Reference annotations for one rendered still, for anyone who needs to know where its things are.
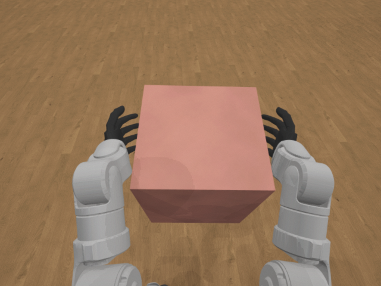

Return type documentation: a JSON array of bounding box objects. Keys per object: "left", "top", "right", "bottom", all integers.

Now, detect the left robot upper arm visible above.
[{"left": 75, "top": 263, "right": 142, "bottom": 286}]

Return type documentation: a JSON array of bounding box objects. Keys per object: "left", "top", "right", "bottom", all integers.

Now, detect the right robot hand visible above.
[{"left": 261, "top": 107, "right": 297, "bottom": 158}]

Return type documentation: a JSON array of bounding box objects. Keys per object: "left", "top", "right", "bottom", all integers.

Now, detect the right robot forearm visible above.
[{"left": 271, "top": 140, "right": 335, "bottom": 286}]

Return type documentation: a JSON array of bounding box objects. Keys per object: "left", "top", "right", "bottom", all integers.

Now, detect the carton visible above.
[{"left": 130, "top": 85, "right": 276, "bottom": 223}]

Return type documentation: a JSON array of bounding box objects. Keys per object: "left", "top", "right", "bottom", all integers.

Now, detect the left robot hand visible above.
[{"left": 104, "top": 105, "right": 139, "bottom": 154}]

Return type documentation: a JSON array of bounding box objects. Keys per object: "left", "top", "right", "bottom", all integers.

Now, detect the left robot forearm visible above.
[{"left": 72, "top": 139, "right": 132, "bottom": 286}]

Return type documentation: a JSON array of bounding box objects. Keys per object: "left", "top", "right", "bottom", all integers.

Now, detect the right robot upper arm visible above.
[{"left": 260, "top": 260, "right": 329, "bottom": 286}]

